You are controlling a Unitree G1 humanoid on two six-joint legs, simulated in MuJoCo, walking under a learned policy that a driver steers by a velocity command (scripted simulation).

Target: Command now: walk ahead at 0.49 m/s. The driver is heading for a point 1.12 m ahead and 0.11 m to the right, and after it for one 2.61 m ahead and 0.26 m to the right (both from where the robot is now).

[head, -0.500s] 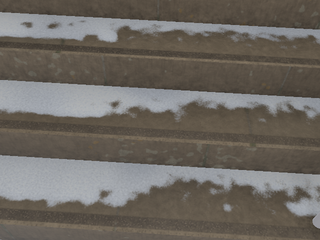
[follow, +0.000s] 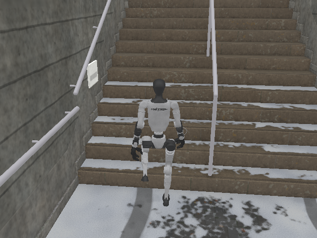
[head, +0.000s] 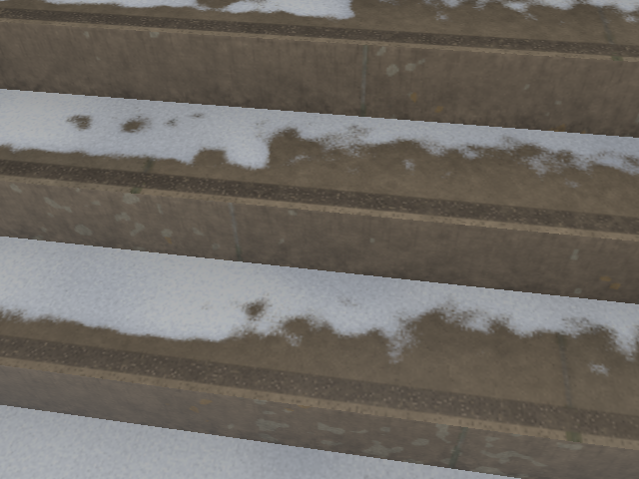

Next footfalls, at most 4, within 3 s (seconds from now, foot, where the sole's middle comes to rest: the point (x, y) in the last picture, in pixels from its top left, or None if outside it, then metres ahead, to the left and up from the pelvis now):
0.28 left None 0.38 0.17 -0.61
0.84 right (359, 342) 0.66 0.00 -0.45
1.30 left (260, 163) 0.96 0.20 -0.28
1.90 right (450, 27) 1.19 -0.17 -0.12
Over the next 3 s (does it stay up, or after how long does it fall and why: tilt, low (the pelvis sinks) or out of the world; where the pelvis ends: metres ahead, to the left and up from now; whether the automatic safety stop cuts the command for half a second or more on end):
stays up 1.19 -0.05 0.65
